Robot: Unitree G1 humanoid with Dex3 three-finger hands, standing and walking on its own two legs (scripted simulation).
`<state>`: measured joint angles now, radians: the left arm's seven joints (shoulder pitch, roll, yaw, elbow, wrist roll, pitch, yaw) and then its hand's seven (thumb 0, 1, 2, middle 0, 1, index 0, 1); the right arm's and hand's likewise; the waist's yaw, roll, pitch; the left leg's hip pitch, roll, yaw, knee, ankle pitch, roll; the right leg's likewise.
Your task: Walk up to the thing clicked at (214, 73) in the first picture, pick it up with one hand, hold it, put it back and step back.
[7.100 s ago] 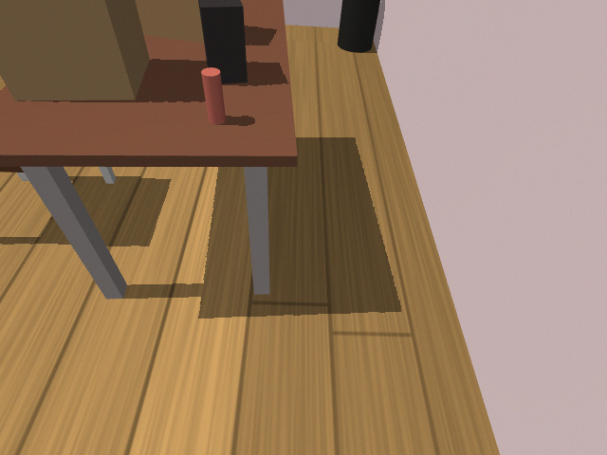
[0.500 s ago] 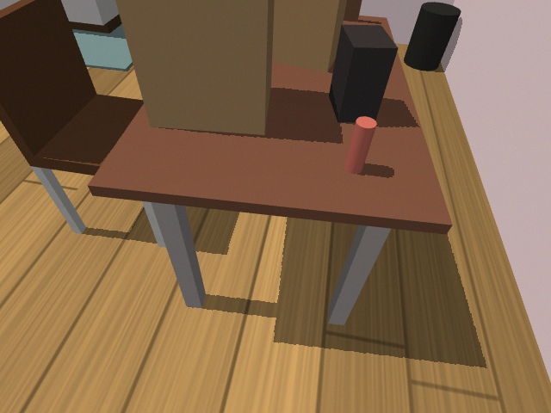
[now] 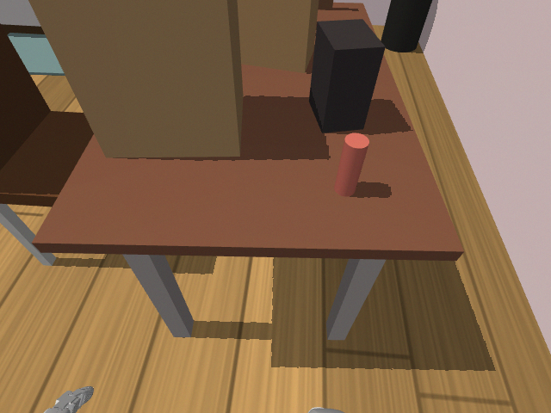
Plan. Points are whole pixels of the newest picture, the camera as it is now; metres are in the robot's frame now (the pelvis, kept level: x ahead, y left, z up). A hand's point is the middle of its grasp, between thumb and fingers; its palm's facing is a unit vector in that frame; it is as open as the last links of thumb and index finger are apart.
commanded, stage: walk up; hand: right
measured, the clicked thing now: (350, 166) +0.53 -0.16 +0.04
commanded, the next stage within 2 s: stand in 1.58 s
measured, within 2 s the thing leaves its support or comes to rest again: neither
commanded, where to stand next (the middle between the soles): +0.08 +0.02 m, yaw -2 degrees
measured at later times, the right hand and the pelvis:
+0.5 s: hand out of the picture +0.11 -0.27 -0.14, palm faces +0.03 +0.90 -0.44, open 7.4 cm; pelvis +0.03 +0.02 -0.01, yaw -4 degrees
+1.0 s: hand out of the picture +0.10 -0.24 -0.13, palm faces +0.05 +0.94 -0.33, open 7.4 cm; pelvis +0.03 +0.02 +0.02, yaw -4 degrees
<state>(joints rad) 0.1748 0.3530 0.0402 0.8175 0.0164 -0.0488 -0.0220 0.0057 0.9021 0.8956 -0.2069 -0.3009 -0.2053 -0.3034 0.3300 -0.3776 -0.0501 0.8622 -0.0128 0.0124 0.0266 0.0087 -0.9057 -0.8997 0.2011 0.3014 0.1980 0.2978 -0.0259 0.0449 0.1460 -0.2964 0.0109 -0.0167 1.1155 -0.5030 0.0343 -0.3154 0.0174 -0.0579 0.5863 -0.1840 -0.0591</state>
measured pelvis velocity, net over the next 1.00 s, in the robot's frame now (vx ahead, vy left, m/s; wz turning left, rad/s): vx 0.03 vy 0.02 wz -0.07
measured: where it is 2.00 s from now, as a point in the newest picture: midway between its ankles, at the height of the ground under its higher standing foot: outside the picture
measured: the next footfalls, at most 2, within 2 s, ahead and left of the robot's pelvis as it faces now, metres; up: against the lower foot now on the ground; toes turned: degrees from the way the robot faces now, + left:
left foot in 0.14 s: +0.12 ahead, +0.15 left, +0.00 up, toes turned -1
right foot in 0.44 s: +0.06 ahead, -0.12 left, +0.00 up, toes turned -2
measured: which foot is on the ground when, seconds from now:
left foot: up 0.00-0.12, down 0.14-1.00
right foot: down 0.00-0.20, up 0.22-0.42, down 0.44-1.00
